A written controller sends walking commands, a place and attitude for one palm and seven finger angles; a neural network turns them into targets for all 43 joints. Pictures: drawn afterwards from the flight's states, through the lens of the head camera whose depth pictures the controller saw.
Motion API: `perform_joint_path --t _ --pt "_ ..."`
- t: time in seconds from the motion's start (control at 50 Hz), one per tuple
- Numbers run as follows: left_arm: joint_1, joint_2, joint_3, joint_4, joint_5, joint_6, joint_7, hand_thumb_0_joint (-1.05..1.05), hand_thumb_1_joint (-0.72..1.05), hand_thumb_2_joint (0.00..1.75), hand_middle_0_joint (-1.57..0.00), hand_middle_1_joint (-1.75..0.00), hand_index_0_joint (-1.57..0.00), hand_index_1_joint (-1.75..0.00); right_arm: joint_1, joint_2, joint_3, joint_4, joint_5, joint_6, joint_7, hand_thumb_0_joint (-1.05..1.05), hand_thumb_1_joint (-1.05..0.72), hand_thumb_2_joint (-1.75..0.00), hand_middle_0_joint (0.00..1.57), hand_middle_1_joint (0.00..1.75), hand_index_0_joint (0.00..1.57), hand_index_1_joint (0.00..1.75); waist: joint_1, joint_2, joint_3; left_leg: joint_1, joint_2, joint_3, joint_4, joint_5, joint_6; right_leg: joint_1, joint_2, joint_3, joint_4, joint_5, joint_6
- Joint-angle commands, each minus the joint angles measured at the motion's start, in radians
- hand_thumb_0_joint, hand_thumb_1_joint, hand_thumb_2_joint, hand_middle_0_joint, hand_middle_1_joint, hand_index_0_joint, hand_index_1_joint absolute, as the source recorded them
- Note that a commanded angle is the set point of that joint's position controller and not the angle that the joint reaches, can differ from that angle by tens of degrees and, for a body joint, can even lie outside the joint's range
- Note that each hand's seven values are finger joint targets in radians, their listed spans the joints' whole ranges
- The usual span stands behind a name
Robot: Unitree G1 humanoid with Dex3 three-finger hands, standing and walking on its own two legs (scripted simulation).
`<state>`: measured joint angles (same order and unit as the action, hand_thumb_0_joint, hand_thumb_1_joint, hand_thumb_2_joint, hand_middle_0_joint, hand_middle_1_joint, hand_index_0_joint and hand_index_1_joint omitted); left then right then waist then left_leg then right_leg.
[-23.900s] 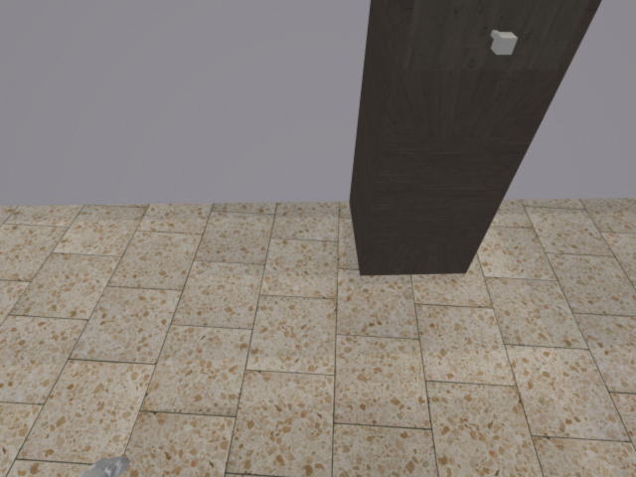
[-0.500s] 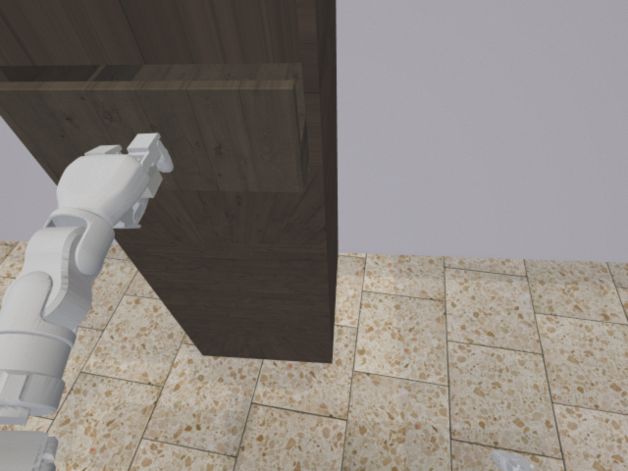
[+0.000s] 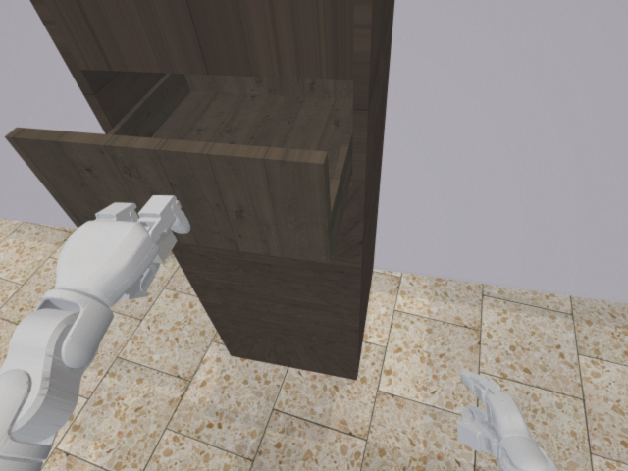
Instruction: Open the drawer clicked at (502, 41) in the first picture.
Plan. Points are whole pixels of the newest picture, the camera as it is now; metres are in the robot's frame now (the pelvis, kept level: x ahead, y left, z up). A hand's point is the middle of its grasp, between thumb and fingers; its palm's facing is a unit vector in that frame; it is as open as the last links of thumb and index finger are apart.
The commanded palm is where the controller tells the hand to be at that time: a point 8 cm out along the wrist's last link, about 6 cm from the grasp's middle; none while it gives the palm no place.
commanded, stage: pull the drawer open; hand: left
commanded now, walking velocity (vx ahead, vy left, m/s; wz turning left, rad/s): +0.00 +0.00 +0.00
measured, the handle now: (159, 228) +0.34 +0.23 +0.15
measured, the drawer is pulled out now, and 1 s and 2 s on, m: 0.16 0.30 0.30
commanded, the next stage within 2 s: open the thumb to release the handle in 0.82 s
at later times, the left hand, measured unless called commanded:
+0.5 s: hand (84, 365) +0.18 +0.25 +0.13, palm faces +0.02 -0.04 -1.00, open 7.2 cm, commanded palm +0.13 +0.27 +0.19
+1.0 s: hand (64, 395) +0.15 +0.25 +0.13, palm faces +0.07 -0.05 -1.00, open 7.0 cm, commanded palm +0.12 +0.26 +0.19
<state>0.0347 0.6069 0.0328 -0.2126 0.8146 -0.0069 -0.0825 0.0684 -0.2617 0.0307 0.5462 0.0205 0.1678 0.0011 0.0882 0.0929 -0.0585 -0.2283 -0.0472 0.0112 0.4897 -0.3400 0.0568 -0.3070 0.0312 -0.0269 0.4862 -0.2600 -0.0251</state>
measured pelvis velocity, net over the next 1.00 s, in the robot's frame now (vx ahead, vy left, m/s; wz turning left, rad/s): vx -0.03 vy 0.01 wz -0.01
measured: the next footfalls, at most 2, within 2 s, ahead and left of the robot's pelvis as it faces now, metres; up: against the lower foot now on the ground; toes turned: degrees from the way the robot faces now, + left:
none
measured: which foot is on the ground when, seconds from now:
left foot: down 0.00-1.00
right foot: down 0.00-1.00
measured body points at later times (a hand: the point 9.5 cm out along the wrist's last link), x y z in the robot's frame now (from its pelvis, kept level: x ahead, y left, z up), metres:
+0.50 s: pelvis +0.00 +0.00 +0.00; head +0.01 -0.03 +0.45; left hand +0.17 +0.25 +0.19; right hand +0.20 -0.24 -0.10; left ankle -0.06 +0.08 -0.74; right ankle -0.01 -0.10 -0.74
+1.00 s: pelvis -0.03 +0.01 -0.01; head -0.02 -0.02 +0.44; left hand +0.14 +0.25 +0.19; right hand +0.19 -0.21 -0.10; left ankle -0.06 +0.08 -0.74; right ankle -0.01 -0.10 -0.74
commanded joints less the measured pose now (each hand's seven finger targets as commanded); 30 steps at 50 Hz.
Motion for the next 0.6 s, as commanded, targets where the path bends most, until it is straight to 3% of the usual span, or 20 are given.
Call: perform_joint_path --t 0.0,0.12,0.14,0.22,0.32,0.38,0.44,0.5,0.56,0.58 --pt "-0.043 0.260 0.238 -0.241 -0.007 0.005 0.038 0.00 0.90 0.90 -0.40 -1.35 -0.40 -1.35 -0.088 -0.100 -0.035 -0.145 -0.008 -0.045 -0.006 0.00 -0.90 -0.90 0.20 0.30 0.20 0.30 0.030 -0.018 -0.296 0.063 0.038 -0.018 0.005 0.696 -0.044 0.241 -0.022 0.028 0.007 0.443 -0.001" --pt "0.218 0.309 0.354 -0.338 -0.064 -0.007 0.061 0.00 0.90 0.90 -0.40 -1.35 -0.40 -1.35 -0.096 -0.114 -0.031 -0.171 -0.006 -0.045 -0.006 0.00 -0.90 -0.90 0.20 0.30 0.20 0.30 0.048 -0.043 -0.253 0.022 0.046 -0.010 -0.003 0.636 -0.045 0.270 -0.028 0.033 0.004 0.467 0.010" --pt "0.241 0.285 0.340 -0.358 -0.069 -0.008 0.066 0.00 0.90 0.90 -0.40 -1.35 -0.40 -1.35 -0.097 -0.116 -0.030 -0.174 -0.007 -0.045 -0.006 0.00 -0.90 -0.90 0.20 0.30 0.20 0.30 0.045 -0.050 -0.241 0.016 0.044 -0.009 -0.003 0.623 -0.044 0.258 -0.029 0.030 0.004 0.466 0.012" --pt "0.368 0.291 0.389 -0.413 -0.088 -0.012 0.106 0.00 0.90 0.90 -0.40 -1.35 -0.40 -1.35 -0.088 -0.124 -0.034 -0.186 -0.004 -0.053 -0.010 0.00 -0.90 -0.90 0.20 0.30 0.20 0.30 0.045 -0.036 -0.202 0.003 0.054 -0.009 0.002 0.586 -0.050 0.224 -0.029 0.031 -0.001 0.426 0.013" --pt "0.509 0.283 0.424 -0.487 -0.099 -0.016 0.161 0.00 0.90 0.90 -0.40 -1.35 -0.40 -1.35 -0.073 -0.135 -0.043 -0.198 -0.003 -0.067 -0.016 0.00 -0.90 -0.90 0.20 0.30 0.20 0.30 0.052 -0.020 -0.215 -0.002 0.058 -0.006 0.017 0.559 -0.057 0.199 -0.033 0.036 0.007 0.401 0.016" --pt "0.591 0.297 0.457 -0.533 -0.115 -0.018 0.193 0.00 0.90 0.90 -0.40 -1.35 -0.40 -1.35 -0.082 -0.152 -0.050 -0.199 0.003 -0.068 -0.019 0.00 -0.90 -0.90 0.20 0.30 0.20 0.30 0.053 -0.012 -0.212 -0.009 0.064 -0.006 0.031 0.552 -0.066 0.181 -0.030 0.049 0.011 0.405 0.015" --pt "0.653 0.259 0.444 -0.561 -0.118 -0.017 0.214 0.00 0.90 0.90 -0.40 -1.35 -0.40 -1.35 -0.073 -0.149 -0.056 -0.206 0.001 -0.068 -0.021 0.00 -0.90 -0.90 0.20 0.30 0.20 0.30 0.051 -0.016 -0.195 -0.017 0.066 -0.002 0.034 0.525 -0.065 0.152 -0.035 0.038 0.014 0.376 0.022" --pt "0.686 0.271 0.469 -0.586 -0.119 -0.015 0.236 0.00 0.90 0.90 -0.40 -1.35 -0.40 -1.35 -0.072 -0.148 -0.055 -0.209 0.001 -0.066 -0.024 0.00 -0.90 -0.90 0.20 0.30 0.20 0.30 0.052 -0.016 -0.207 -0.018 0.072 0.000 0.043 0.519 -0.067 0.145 -0.036 0.039 0.019 0.360 0.024" --pt "0.737 0.268 0.493 -0.564 -0.126 -0.014 0.250 0.00 0.90 0.90 -0.40 -1.35 -0.40 -1.35 -0.079 -0.148 -0.062 -0.205 0.005 -0.060 -0.030 0.00 -0.90 -0.90 0.20 0.30 0.20 0.30 0.054 -0.040 -0.160 -0.038 0.072 -0.004 0.039 0.463 -0.067 0.124 -0.033 0.040 0.012 0.314 0.026" --pt "0.760 0.277 0.513 -0.562 -0.134 -0.011 0.256 0.00 0.90 0.90 -0.40 -1.35 -0.40 -1.35 -0.107 -0.152 -0.061 -0.204 0.011 -0.060 -0.032 0.00 -0.90 -0.90 0.20 0.30 0.20 0.30 0.058 -0.019 -0.144 -0.035 0.073 -0.006 0.041 0.450 -0.067 0.118 -0.025 0.065 0.004 0.317 0.020"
